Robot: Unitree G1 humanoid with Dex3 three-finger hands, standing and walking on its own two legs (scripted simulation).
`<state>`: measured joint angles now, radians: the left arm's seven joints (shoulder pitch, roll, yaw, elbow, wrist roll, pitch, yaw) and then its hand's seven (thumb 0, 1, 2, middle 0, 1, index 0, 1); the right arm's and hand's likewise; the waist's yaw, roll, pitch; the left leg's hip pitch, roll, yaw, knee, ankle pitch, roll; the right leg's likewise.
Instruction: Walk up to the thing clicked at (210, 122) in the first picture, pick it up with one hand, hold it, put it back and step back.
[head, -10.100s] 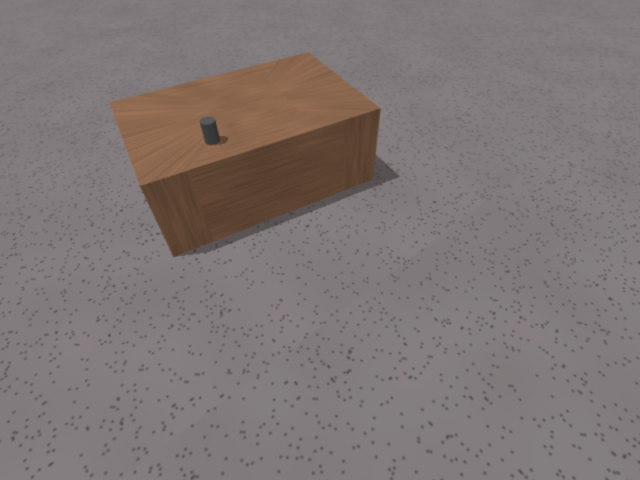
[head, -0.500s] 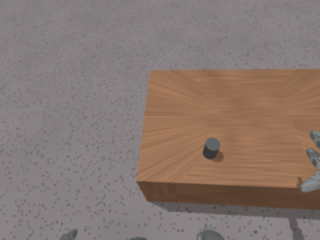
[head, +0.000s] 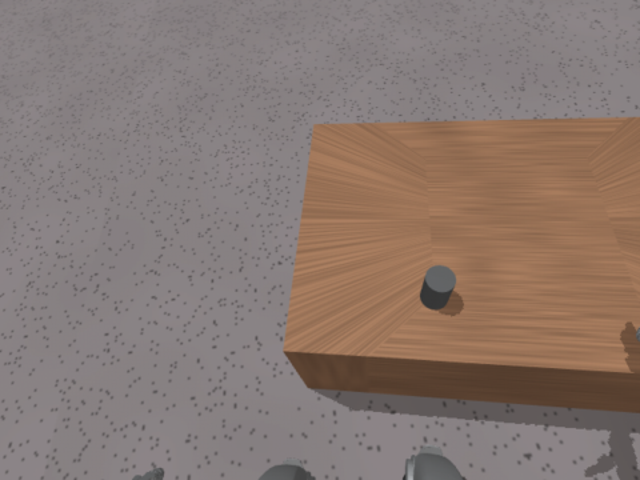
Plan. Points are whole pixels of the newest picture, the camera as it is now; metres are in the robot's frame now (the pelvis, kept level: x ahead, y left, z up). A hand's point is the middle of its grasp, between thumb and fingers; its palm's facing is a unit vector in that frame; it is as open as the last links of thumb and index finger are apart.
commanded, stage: go down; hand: right
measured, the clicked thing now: (437, 288) +0.49 -0.15 -0.28
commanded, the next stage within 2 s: approach in 0.18 s
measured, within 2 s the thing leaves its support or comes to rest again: neither
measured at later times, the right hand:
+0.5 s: hand (637, 262) +0.40 -0.33 +0.00, palm faces +0.07 +1.00 -0.05, open 17.7 cm
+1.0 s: hand (499, 303) +0.44 -0.24 -0.24, palm faces -0.05 +1.00 +0.00, open 17.5 cm
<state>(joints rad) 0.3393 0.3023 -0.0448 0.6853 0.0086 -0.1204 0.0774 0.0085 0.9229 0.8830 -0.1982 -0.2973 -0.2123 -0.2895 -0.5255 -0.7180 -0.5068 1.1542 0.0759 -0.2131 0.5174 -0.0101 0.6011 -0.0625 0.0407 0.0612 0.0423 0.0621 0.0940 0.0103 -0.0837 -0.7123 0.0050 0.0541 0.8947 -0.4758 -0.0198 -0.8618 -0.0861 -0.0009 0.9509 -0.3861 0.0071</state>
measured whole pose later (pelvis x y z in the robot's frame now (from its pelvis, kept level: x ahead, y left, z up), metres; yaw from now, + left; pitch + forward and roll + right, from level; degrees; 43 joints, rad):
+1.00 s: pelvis -0.07 +0.00 -0.25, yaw +7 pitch +35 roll +7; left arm 0.15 0.26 -0.10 0.65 0.10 -0.07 -0.03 0.01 0.94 0.89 -0.19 -0.30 -0.21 -0.29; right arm -0.85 -0.69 -0.62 1.17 0.11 -0.52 0.55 -0.01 0.55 -0.05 0.06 0.05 0.06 0.05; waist 0.15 -0.01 -0.16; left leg -1.81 -0.03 0.07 1.95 -0.75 -0.02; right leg -1.98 -0.13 0.10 1.95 -0.60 0.00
